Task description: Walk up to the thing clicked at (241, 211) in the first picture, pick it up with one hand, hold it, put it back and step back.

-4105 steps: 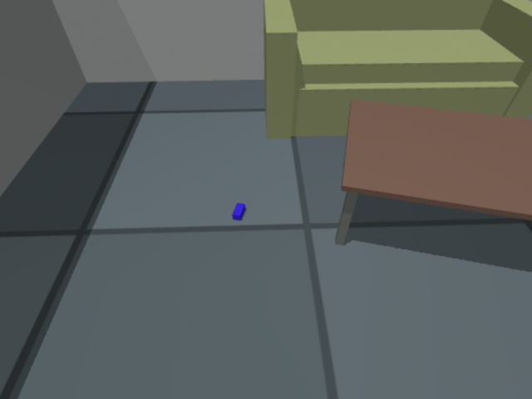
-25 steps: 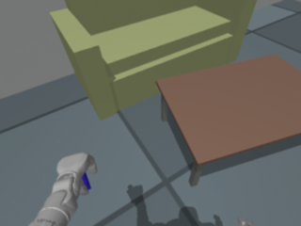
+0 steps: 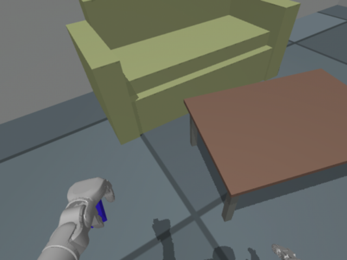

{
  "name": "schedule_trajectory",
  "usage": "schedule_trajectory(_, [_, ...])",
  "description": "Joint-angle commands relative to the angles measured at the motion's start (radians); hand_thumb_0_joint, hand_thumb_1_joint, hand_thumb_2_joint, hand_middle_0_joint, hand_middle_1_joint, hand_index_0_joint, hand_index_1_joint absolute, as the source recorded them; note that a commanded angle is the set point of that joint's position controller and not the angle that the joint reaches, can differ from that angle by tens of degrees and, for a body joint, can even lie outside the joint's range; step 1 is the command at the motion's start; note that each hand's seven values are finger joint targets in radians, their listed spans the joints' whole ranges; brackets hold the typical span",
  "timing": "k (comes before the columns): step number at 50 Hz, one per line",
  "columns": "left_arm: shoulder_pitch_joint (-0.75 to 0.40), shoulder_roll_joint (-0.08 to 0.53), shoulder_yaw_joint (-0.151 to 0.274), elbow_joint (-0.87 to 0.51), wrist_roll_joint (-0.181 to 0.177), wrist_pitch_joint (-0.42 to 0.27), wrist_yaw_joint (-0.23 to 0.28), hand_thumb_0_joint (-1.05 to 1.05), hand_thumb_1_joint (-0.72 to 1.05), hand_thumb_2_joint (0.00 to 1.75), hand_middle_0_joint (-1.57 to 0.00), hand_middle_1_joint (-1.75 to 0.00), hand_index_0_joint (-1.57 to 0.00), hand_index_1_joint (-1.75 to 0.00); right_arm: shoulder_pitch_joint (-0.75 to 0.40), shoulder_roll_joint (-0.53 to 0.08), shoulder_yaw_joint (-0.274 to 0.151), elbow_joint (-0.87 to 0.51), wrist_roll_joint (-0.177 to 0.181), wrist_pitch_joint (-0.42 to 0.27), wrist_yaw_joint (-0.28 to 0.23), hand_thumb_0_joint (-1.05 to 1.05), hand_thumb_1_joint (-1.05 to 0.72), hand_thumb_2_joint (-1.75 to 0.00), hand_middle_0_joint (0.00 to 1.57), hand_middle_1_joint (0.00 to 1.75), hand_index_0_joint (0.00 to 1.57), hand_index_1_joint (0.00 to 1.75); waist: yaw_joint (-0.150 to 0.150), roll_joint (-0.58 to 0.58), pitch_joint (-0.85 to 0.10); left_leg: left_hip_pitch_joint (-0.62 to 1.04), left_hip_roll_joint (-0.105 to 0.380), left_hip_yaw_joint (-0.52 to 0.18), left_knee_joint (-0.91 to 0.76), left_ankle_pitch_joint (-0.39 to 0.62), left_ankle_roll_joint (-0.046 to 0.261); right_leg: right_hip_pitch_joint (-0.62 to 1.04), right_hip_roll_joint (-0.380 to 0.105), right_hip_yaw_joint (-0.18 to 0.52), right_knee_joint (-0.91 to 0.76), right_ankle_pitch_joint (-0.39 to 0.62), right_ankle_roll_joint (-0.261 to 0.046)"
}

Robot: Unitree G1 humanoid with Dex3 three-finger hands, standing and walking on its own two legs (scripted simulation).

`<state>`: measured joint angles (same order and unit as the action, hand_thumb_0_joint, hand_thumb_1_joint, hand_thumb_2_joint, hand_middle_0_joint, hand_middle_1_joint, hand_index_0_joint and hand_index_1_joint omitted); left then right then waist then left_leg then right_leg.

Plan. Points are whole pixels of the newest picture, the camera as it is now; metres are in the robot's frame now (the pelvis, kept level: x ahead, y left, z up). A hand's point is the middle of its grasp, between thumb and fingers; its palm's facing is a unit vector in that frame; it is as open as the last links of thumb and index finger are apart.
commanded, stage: hold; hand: left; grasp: from above
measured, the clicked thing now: (93, 207) +0.31 +0.24 -0.07
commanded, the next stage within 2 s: crouch in 1.04 s
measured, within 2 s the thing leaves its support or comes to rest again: neither
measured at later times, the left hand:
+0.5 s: hand (89, 214) +0.27 +0.22 -0.02, palm faces -0.43 -0.11 -0.90, open 8.0 cm
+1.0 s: hand (88, 211) +0.28 +0.23 -0.02, palm faces -0.42 -0.10 -0.90, open 8.0 cm
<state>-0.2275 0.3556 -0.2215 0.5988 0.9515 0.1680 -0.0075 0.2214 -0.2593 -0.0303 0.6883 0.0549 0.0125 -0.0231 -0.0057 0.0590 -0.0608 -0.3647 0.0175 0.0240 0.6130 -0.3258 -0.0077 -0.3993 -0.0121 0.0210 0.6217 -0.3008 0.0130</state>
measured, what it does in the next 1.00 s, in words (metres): stands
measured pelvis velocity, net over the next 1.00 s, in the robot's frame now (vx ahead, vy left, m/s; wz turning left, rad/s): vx -0.01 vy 0.00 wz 0.00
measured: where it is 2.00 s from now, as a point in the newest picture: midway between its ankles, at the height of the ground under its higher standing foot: outside the picture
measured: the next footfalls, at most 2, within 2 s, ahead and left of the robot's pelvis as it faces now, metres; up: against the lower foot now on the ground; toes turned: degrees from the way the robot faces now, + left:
none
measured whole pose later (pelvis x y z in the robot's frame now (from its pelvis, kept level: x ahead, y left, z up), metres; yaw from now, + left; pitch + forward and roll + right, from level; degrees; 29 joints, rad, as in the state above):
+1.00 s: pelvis -0.01 +0.00 +0.01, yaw +0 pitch +2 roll +0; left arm -0.20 0.38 -0.19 0.56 0.97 0.10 -0.03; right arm 0.20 -0.26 -0.03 0.68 0.06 0.03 -0.03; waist 0.01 0.06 -0.02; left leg -0.27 0.02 0.03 0.50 -0.27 -0.01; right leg -0.31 -0.01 0.03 0.52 -0.24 0.01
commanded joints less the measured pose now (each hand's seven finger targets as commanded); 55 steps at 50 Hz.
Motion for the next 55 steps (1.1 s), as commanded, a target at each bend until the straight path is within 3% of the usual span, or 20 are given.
schedule_trajectory(1, [-0.292,0.198,0.101,-0.194,0.02,-0.001,0.028,0.0,0.57,0.51,-0.95,-0.48,-0.97,-0.46,-0.07,-0.118,-0.038,-0.133,0.004,-0.04,-0.008,0.0,-0.9,-0.9,0.2,0.3,0.2,0.3,-0.001,-0.057,-0.222,0.106,-0.037,-0.003,-0.074,0.271,0.021,0.114,0.037,-0.005,-0.094,0.243,-0.013])
schedule_trajectory(13, [-0.283,0.208,0.108,-0.248,0.025,-0.013,0.018,0.0,0.57,0.51,-0.94,-0.51,-0.97,-0.48,-0.095,-0.115,-0.034,-0.141,0.007,-0.035,-0.009,0.0,-0.9,-0.9,0.2,0.3,0.2,0.3,0.012,-0.055,-0.213,0.139,-0.034,-0.002,-0.109,0.263,0.02,0.129,0.038,-0.008,-0.122,0.222,-0.016])
schedule_trajectory(21, [-0.252,0.226,0.124,-0.256,0.014,-0.022,-0.008,0.0,0.59,0.51,-0.94,-0.53,-0.97,-0.49,-0.12,-0.114,-0.029,-0.16,0.01,-0.035,-0.013,0.0,-0.9,-0.9,0.2,0.3,0.2,0.3,0.018,-0.048,-0.173,0.135,-0.039,0.005,-0.135,0.199,0.025,0.134,0.032,-0.006,-0.158,0.158,-0.015])
schedule_trajectory(26, [-0.246,0.227,0.127,-0.293,0.018,-0.038,-0.023,0.0,0.59,0.53,-0.96,-0.51,-0.99,-0.48,-0.121,-0.117,-0.032,-0.162,0.011,-0.036,-0.016,0.0,-0.9,-0.9,0.2,0.3,0.2,0.3,0.015,-0.05,-0.196,0.171,-0.038,0.005,-0.137,0.245,0.025,0.153,0.033,-0.006,-0.157,0.204,-0.015])
schedule_trajectory(28, [-0.291,0.24,0.132,-0.288,0.02,-0.044,-0.017,0.0,0.58,0.52,-0.94,-0.53,-0.98,-0.49,-0.116,-0.116,-0.03,-0.152,0.01,-0.037,-0.018,0.0,-0.9,-0.9,0.2,0.3,0.2,0.3,0.008,-0.051,-0.195,0.174,-0.037,0.003,-0.14,0.247,0.024,0.148,0.035,-0.007,-0.16,0.205,-0.015])
schedule_trajectory(29, [-0.279,0.252,0.147,-0.274,0.018,-0.046,-0.013,0.0,0.58,0.51,-0.95,-0.52,-0.98,-0.49,-0.119,-0.115,-0.028,-0.151,0.012,-0.037,-0.018,0.0,-0.9,-0.9,0.2,0.3,0.2,0.3,0.019,-0.039,-0.176,0.168,-0.036,0.003,-0.148,0.236,0.021,0.147,0.036,-0.01,-0.164,0.188,-0.019])
schedule_trajectory(30, [-0.28,0.232,0.13,-0.272,0.021,-0.052,-0.014,0.0,0.57,0.53,-0.95,-0.5,-0.98,-0.48,-0.117,-0.113,-0.028,-0.152,0.011,-0.038,-0.017,0.0,-0.9,-0.9,0.2,0.3,0.2,0.3,0.009,-0.041,-0.171,0.17,-0.036,0.005,-0.149,0.225,0.022,0.14,0.036,-0.008,-0.166,0.179,-0.019])
schedule_trajectory(32, [-0.253,0.22,0.125,-0.253,0.015,-0.057,-0.011,0.0,0.58,0.52,-0.94,-0.54,-0.97,-0.51,-0.115,-0.116,-0.029,-0.15,0.011,-0.039,-0.016,0.0,-0.89,-0.9,0.2,0.3,0.2,0.3,0.017,-0.052,-0.173,0.166,-0.033,0.002,-0.153,0.223,0.021,0.148,0.038,-0.01,-0.165,0.172,-0.02])
schedule_trajectory(35, [-0.27,0.242,0.142,-0.252,0.024,-0.067,-0.002,0.0,0.57,0.56,-0.94,-0.53,-0.97,-0.5,-0.115,-0.119,-0.035,-0.149,0.01,-0.037,-0.016,0.0,-0.89,-0.9,0.2,0.3,0.2,0.3,0.02,-0.033,-0.187,0.176,-0.033,0.004,-0.152,0.247,0.019,0.155,0.038,-0.011,-0.165,0.191,-0.022])
schedule_trajectory(41, [-0.284,0.244,0.14,-0.245,0.025,-0.069,0.01,0.0,0.59,0.55,-0.96,-0.53,-0.99,-0.5,-0.111,-0.119,-0.037,-0.143,0.011,-0.033,-0.015,0.0,-0.9,-0.9,0.2,0.3,0.2,0.3,0.026,-0.042,-0.207,0.191,-0.031,0.002,-0.156,0.281,0.018,0.171,0.038,-0.014,-0.166,0.224,-0.022])
schedule_trajectory(44, [-0.269,0.219,0.126,-0.215,0.021,-0.068,0.012,0.0,0.59,0.59,-0.97,-0.54,-0.99,-0.53,-0.115,-0.115,-0.035,-0.146,0.012,-0.029,-0.014,0.0,-0.9,-0.9,0.2,0.3,0.2,0.3,0.021,-0.042,-0.173,0.182,-0.032,0.005,-0.164,0.257,0.017,0.161,0.038,-0.014,-0.176,0.202,-0.022])
schedule_trajectory(46, [-0.277,0.236,0.138,-0.212,0.029,-0.067,0.017,0.0,0.6,0.57,-0.96,-0.56,-0.99,-0.53,-0.108,-0.117,-0.037,-0.142,0.012,-0.028,-0.015,0.0,-0.89,-0.9,0.2,0.3,0.2,0.3,0.023,-0.044,-0.185,0.18,-0.033,0.004,-0.164,0.261,0.017,0.165,0.038,-0.013,-0.176,0.207,-0.022])
schedule_trajectory(48, [-0.264,0.217,0.118,-0.223,0.024,-0.066,0.013,0.0,0.6,0.58,-0.97,-0.54,-1.0,-0.52,-0.114,-0.116,-0.037,-0.146,0.013,-0.027,-0.013,0.0,-0.9,-0.9,0.2,0.3,0.2,0.3,0.028,-0.04,-0.18,0.183,-0.032,0.004,-0.168,0.263,0.017,0.173,0.037,-0.015,-0.178,0.206,-0.024])
schedule_trajectory(52, [-0.289,0.227,0.131,-0.204,0.032,-0.062,0.024,0.0,0.59,0.59,-0.97,-0.55,-0.99,-0.53,-0.101,-0.118,-0.039,-0.14,0.013,-0.022,-0.014,0.0,-0.9,-0.9,0.2,0.3,0.2,0.3,0.014,-0.051,-0.184,0.188,-0.032,0.009,-0.162,0.28,0.02,0.168,0.036,-0.011,-0.179,0.234,-0.02])
schedule_trajectory(55, [-0.286,0.228,0.131,-0.198,0.03,-0.064,0.028,0.0,0.6,0.6,-0.97,-0.56,-0.99,-0.54,-0.101,-0.12,-0.041,-0.138,0.011,-0.019,-0.014,0.0,-0.89,-0.9,0.2,0.3,0.2,0.3,0.022,-0.037,-0.191,0.192,-0.031,0.01,-0.165,0.285,0.017,0.175,0.038,-0.014,-0.178,0.231,-0.023])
